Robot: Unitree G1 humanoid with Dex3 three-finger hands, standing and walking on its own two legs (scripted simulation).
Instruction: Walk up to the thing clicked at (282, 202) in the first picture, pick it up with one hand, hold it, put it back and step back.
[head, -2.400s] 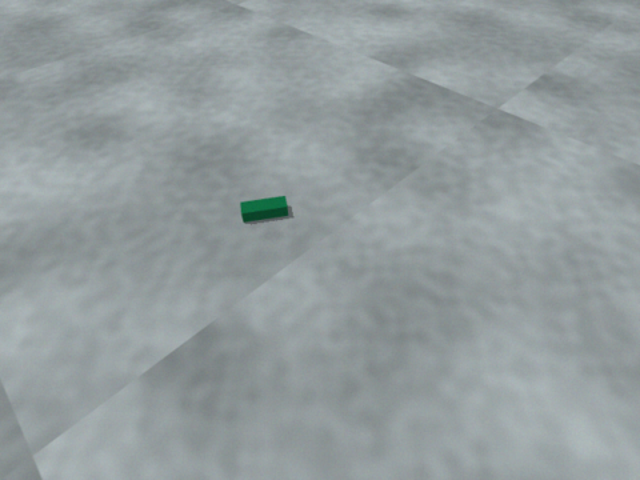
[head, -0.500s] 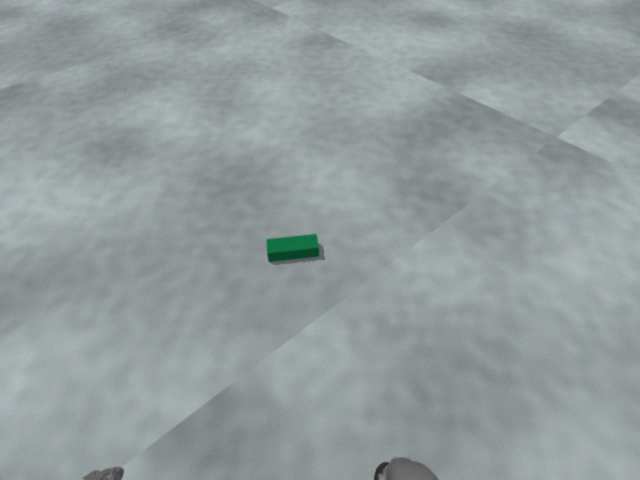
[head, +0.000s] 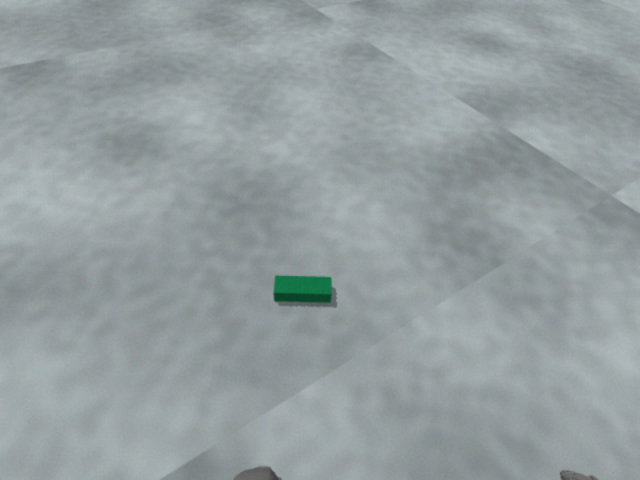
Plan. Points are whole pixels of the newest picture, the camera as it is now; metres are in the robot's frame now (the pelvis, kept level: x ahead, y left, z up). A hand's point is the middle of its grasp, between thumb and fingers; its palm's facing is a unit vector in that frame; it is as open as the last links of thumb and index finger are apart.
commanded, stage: walk up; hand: left
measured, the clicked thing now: (302, 289) +0.84 +0.08 -0.72
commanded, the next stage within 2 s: none
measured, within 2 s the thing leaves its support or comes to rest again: neither
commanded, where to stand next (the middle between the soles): +0.55 -0.09 m, yaw +2 degrees
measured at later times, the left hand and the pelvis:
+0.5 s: hand (202, 377) +0.28 +0.20 -0.11, palm faces -0.01 -0.92 -0.39, open 7.4 cm; pelvis +0.19 -0.07 +0.01, yaw +0 degrees
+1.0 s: hand (219, 315) +0.40 +0.21 -0.14, palm faces -0.04 -0.95 -0.30, open 7.4 cm; pelvis +0.35 -0.06 +0.02, yaw +1 degrees
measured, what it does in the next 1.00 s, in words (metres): walks ahead: right foot, then left foot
